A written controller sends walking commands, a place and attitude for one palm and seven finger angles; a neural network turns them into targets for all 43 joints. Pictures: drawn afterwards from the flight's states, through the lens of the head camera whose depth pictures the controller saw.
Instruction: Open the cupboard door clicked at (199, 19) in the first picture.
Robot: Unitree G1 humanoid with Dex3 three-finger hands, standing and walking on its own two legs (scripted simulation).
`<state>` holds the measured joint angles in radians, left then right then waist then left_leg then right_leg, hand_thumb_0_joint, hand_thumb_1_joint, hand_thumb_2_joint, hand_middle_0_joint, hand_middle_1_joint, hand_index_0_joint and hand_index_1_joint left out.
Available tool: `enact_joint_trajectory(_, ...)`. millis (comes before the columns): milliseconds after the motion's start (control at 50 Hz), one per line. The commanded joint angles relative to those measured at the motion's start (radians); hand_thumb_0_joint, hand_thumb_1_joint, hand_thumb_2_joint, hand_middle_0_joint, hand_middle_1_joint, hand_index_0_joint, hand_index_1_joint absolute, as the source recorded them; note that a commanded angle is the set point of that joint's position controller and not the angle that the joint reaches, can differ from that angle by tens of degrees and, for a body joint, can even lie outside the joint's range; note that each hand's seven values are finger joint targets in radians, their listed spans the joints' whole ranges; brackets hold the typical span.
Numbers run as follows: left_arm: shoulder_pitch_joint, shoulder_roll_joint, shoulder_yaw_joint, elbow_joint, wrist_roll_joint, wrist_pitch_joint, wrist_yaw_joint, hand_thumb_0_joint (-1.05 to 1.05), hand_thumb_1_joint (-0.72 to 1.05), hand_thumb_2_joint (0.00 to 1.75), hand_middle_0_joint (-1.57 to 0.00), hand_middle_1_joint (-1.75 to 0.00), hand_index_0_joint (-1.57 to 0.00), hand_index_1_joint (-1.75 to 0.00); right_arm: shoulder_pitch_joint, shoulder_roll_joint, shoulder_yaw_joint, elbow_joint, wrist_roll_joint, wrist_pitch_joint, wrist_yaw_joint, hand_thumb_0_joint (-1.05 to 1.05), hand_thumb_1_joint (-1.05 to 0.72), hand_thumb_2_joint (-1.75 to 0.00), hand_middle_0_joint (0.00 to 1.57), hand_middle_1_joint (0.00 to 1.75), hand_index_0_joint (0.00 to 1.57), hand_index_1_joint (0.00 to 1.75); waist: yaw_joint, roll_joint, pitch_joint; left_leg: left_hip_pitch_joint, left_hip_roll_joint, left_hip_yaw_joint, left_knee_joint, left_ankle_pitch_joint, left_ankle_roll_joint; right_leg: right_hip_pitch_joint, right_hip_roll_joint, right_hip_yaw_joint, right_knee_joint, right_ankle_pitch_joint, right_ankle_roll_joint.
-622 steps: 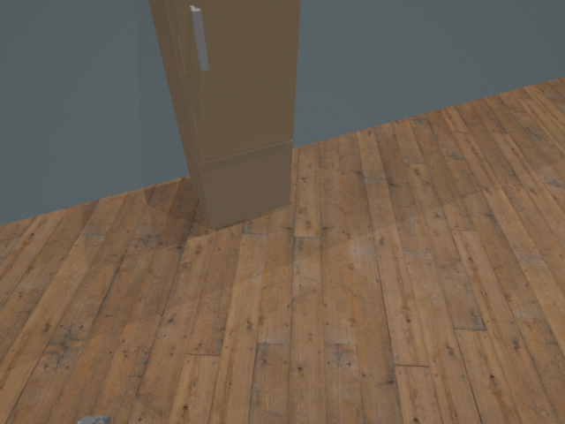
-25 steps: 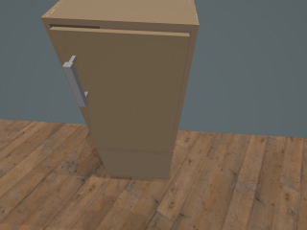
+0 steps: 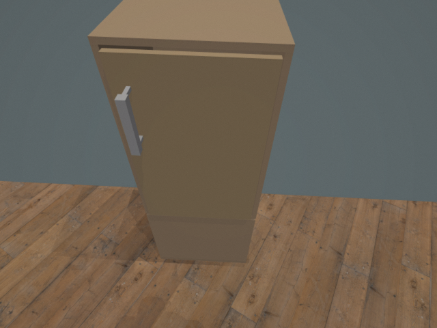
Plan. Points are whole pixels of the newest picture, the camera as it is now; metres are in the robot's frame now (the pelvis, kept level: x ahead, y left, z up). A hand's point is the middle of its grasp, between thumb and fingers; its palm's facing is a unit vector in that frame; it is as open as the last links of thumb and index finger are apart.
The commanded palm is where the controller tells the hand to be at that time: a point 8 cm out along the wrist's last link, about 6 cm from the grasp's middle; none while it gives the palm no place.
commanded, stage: raise the hand with hooked fingers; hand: left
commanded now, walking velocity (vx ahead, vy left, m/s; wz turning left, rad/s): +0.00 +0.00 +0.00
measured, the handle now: (132, 122) +0.52 +0.23 +0.09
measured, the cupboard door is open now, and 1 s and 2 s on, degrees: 0 0 0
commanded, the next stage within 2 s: none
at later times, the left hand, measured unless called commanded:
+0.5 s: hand (132, 304) +0.17 +0.17 -0.03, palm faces -0.01 -1.00 +0.01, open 8.4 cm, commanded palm +0.13 +0.24 -0.02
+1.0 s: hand (97, 267) +0.21 +0.22 +0.02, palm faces +0.05 -1.00 -0.06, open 11.4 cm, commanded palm +0.18 +0.27 +0.04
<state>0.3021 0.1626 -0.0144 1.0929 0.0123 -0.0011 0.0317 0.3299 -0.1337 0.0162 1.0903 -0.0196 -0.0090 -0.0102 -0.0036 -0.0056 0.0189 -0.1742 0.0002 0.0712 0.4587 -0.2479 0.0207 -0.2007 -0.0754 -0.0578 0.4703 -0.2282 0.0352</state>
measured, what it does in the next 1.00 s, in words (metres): stands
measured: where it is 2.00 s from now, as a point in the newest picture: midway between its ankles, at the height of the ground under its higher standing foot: outside the picture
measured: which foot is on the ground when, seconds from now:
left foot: down 0.00-1.00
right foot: down 0.00-1.00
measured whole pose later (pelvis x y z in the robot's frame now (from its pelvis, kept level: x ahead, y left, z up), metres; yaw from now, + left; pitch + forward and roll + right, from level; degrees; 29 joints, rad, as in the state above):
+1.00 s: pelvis +0.00 -0.02 -0.05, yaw +2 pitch +8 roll -2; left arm 0.35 0.31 0.34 0.04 -0.37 -0.27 -0.41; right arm 0.31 -0.24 0.01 0.58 0.03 -0.25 -0.06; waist -0.01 0.03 -0.09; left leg -0.61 0.05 0.00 0.92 -0.45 -0.01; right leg -0.59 -0.03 -0.08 0.87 -0.42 0.00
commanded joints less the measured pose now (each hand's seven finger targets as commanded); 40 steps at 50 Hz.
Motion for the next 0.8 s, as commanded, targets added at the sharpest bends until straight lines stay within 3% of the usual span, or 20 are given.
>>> enact_joint_trajectory(0,0.065,0.067,0.014,-0.022,0.000,-0.019,0.003,0.00,0.90,0.90,-0.20,-0.30,-0.20,-0.30,0.040,-0.114,-0.020,-0.026,0.007,-0.021,-0.010,0.00,-0.90,-0.90,0.20,0.30,0.20,0.30,0.008,0.003,0.067,-0.103,0.101,-0.110,-0.151,-0.001,0.014,0.016,-0.033,0.056,-0.071,0.038,-0.052)
enact_joint_trajectory(60,0.071,0.064,0.014,-0.016,0.001,-0.020,0.004,0.00,0.90,0.90,-0.20,-0.30,-0.20,-0.30,0.040,-0.104,-0.019,-0.015,0.009,-0.021,-0.011,0.00,-0.90,-0.90,0.20,0.30,0.20,0.30,0.009,0.010,0.076,-0.104,0.099,-0.107,-0.149,0.009,0.013,0.019,-0.036,0.054,-0.079,0.040,-0.051)
enact_joint_trajectory(80,0.110,0.106,0.012,0.011,0.012,-0.029,0.042,0.00,0.90,0.90,-0.20,-0.30,-0.20,-0.30,-0.066,-0.147,-0.024,-0.082,0.017,-0.027,-0.005,0.00,-0.90,-0.90,0.20,0.30,0.20,0.30,0.045,-0.041,0.122,-0.152,0.117,-0.061,0.035,0.112,-0.019,-0.040,-0.076,0.093,-0.078,0.240,-0.051)
enact_joint_trajectory(100,-0.641,0.332,0.152,-1.591,-0.205,-0.257,0.034,0.00,0.88,0.89,-0.20,-0.32,-0.20,-0.32,-0.058,-0.297,-0.039,-0.437,0.064,-0.175,-0.054,0.00,-0.90,-0.90,0.20,0.30,0.20,0.30,-0.105,0.179,-0.392,0.141,0.013,-0.071,-0.069,0.123,-0.015,0.057,0.042,0.000,0.000,0.155,-0.057)
enact_joint_trajectory(120,-0.210,0.268,0.132,-1.347,-0.118,-0.198,0.090,0.00,0.85,0.88,-0.20,-0.33,-0.20,-0.33,-0.141,-0.215,-0.011,-0.378,0.068,-0.276,-0.084,0.00,-0.90,-0.90,0.20,0.30,0.20,0.30,0.003,0.276,-0.370,0.114,0.041,-0.062,-0.088,0.105,-0.021,0.007,0.064,-0.024,0.086,0.009,-0.082)
enact_joint_trajectory(140,0.066,0.048,0.024,-1.166,-0.143,-0.061,0.119,0.00,0.83,0.87,-0.21,-0.34,-0.21,-0.34,-0.132,-0.165,-0.029,-0.381,0.084,-0.309,-0.072,0.00,-0.90,-0.90,0.20,0.30,0.20,0.30,-0.023,0.221,-0.161,-0.067,0.055,-0.113,-0.138,-0.074,-0.058,-0.102,0.062,-0.067,0.108,-0.107,-0.062)
enact_joint_trajectory(160,0.056,-0.071,-0.068,-1.192,-0.178,-0.046,0.107,0.00,0.81,0.86,-0.21,-0.36,-0.21,-0.36,-0.103,-0.176,-0.026,-0.371,0.097,-0.326,-0.073,0.00,-0.90,-0.90,0.20,0.30,0.20,0.30,-0.035,0.139,-0.040,-0.136,0.035,-0.112,-0.117,-0.173,-0.037,-0.128,0.067,-0.065,0.078,-0.083,-0.055)
enact_joint_trajectory(180,0.025,-0.016,-0.033,-1.258,-0.195,-0.091,0.095,0.00,0.78,0.85,-0.21,-0.37,-0.21,-0.37,-0.134,-0.211,-0.038,-0.412,0.096,-0.354,-0.082,0.00,-0.90,-0.90,0.20,0.30,0.20,0.30,-0.040,0.124,0.020,-0.166,0.022,-0.121,-0.072,-0.189,-0.023,-0.153,0.063,-0.056,0.051,-0.106,-0.050)
enact_joint_trajectory(200,0.030,0.039,0.013,-1.237,-0.176,-0.135,0.087,0.00,0.76,0.84,-0.21,-0.39,-0.21,-0.39,-0.128,-0.236,-0.048,-0.426,0.076,-0.369,-0.081,0.00,-0.90,-0.90,0.20,0.30,0.20,0.30,-0.058,0.028,0.011,-0.200,0.011,-0.123,-0.023,-0.195,-0.020,-0.200,0.064,-0.058,0.051,-0.158,-0.047)
enact_joint_trajectory(220,0.049,0.024,0.027,-1.195,-0.171,-0.191,0.064,0.00,0.74,0.83,-0.21,-0.40,-0.21,-0.40,-0.120,-0.238,-0.056,-0.452,0.059,-0.376,-0.075,0.00,-0.90,-0.90,0.20,0.30,0.20,0.30,-0.063,-0.090,0.024,-0.247,0.006,-0.131,0.029,-0.195,-0.020,-0.264,0.073,-0.072,0.086,-0.194,-0.044)
enact_joint_trajectory(280,0.260,-0.022,0.082,-0.966,-0.196,-0.387,-0.088,0.00,0.67,0.80,-0.22,-0.45,-0.22,-0.45,-0.140,-0.228,-0.092,-0.536,0.035,-0.380,-0.031,0.00,-0.90,-0.90,0.20,0.30,0.20,0.30,0.023,-0.227,-0.010,-0.410,-0.013,-0.082,0.195,-0.186,-0.037,-0.399,0.080,-0.064,0.201,-0.312,-0.051)
enact_joint_trajectory(300,0.301,-0.005,0.115,-0.938,-0.220,-0.462,-0.157,0.00,0.64,0.79,-0.22,-0.47,-0.22,-0.47,-0.154,-0.229,-0.102,-0.560,0.030,-0.376,-0.014,0.00,-0.90,-0.90,0.20,0.30,0.20,0.30,0.040,-0.233,-0.043,-0.459,-0.019,-0.067,0.259,-0.171,-0.039,-0.420,0.074,-0.045,0.237,-0.318,-0.055)
enact_joint_trajectory(360,0.327,0.159,0.284,-0.943,-0.264,-0.601,-0.362,0.00,0.57,0.76,-0.22,-0.51,-0.22,-0.51,-0.194,-0.252,-0.126,-0.671,0.042,-0.342,0.021,0.00,-0.90,-0.90,0.20,0.30,0.20,0.30,0.078,-0.094,-0.134,-0.540,-0.042,-0.035,0.378,-0.123,-0.037,-0.386,0.054,0.018,0.327,-0.253,-0.079)
enact_joint_trajectory(440,0.222,0.209,0.352,-1.164,-0.333,-0.485,-0.388,0.00,0.48,0.72,-0.23,-0.57,-0.23,-0.57,-0.208,-0.239,-0.115,-0.773,0.060,-0.281,-0.007,0.00,-0.90,-0.90,0.20,0.30,0.20,0.30,0.083,0.025,-0.239,-0.532,-0.038,-0.032,0.391,-0.121,-0.018,-0.365,0.068,0.044,0.356,-0.234,-0.064)
enact_joint_trajectory(520,0.069,0.213,0.333,-1.446,-0.319,-0.504,-0.322,0.00,0.39,0.68,-0.24,-0.63,-0.24,-0.63,-0.138,-0.212,-0.104,-0.761,0.050,-0.262,-0.030,0.00,-0.90,-0.90,0.20,0.30,0.20,0.30,0.012,0.118,-0.301,-0.454,-0.010,-0.061,0.457,0.012,-0.002,-0.382,0.082,0.051,0.376,-0.045,-0.059)
enact_joint_trajectory(540,-0.008,0.221,0.305,-1.492,-0.313,-0.522,-0.323,0.00,0.36,0.67,-0.24,-0.64,-0.24,-0.64,-0.121,-0.217,-0.093,-0.747,0.041,-0.263,-0.035,0.00,-0.90,-0.90,0.20,0.30,0.20,0.30,-0.022,0.095,-0.279,-0.458,-0.003,-0.076,0.474,0.021,0.003,-0.410,0.092,0.044,0.392,-0.025,-0.059)
enact_joint_trajectory(600,-0.055,0.208,0.266,-1.420,-0.308,-0.537,-0.364,0.00,0.29,0.64,-0.24,-0.69,-0.24,-0.69,-0.112,-0.227,-0.082,-0.693,0.049,-0.282,-0.048,0.00,-0.90,-0.90,0.20,0.30,0.20,0.30,-0.064,0.106,-0.250,-0.458,0.006,-0.089,0.497,-0.021,0.003,-0.466,0.094,0.042,0.372,-0.068,-0.052)
enact_joint_trajectory(660,-0.068,0.266,0.306,-1.313,-0.333,-0.471,-0.439,0.00,0.22,0.61,-0.25,-0.74,-0.25,-0.74,-0.121,-0.247,-0.071,-0.673,0.060,-0.297,-0.063,0.00,-0.90,-0.90,0.20,0.30,0.20,0.30,-0.056,0.075,-0.256,-0.470,0.006,-0.096,0.485,-0.035,0.007,-0.424,0.090,0.061,0.332,-0.100,-0.051)
enact_joint_trajectory(740,0.028,0.328,0.423,-1.230,-0.382,-0.337,-0.486,0.00,0.13,0.57,-0.25,-0.80,-0.25,-0.80,-0.156,-0.243,-0.064,-0.683,0.066,-0.295,-0.069,0.00,-0.90,-0.90,0.20,0.30,0.20,0.30,0.020,0.065,-0.341,-0.435,-0.001,-0.094,0.429,0.067,0.003,-0.271,0.077,0.056,0.309,0.008,-0.051)
enact_joint_trajectory(780,0.054,0.323,0.454,-1.255,-0.406,-0.310,-0.475,0.00,0.08,0.55,-0.26,-0.82,-0.26,-0.82,-0.162,-0.230,-0.061,-0.689,0.064,-0.296,-0.066,0.00,-0.90,-0.90,0.20,0.30,0.20,0.30,0.034,0.029,-0.369,-0.414,-0.003,-0.090,0.403,0.103,0.001,-0.224,0.068,0.048,0.297,0.071,-0.038)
